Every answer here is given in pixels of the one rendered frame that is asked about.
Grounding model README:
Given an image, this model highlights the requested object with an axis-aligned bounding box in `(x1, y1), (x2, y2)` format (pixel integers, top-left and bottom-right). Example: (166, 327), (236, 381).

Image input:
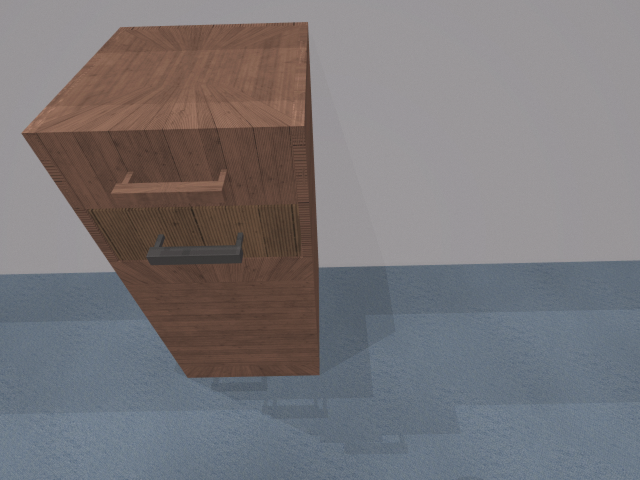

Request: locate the handle
(111, 181), (227, 205)
(146, 233), (244, 265)

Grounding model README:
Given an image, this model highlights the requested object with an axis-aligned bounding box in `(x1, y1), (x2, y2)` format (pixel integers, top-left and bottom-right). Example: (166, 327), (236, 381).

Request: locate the cabinet
(21, 22), (320, 378)

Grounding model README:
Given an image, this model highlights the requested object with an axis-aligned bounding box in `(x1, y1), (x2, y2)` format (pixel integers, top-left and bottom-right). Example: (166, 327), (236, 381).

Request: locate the drawer
(88, 204), (301, 260)

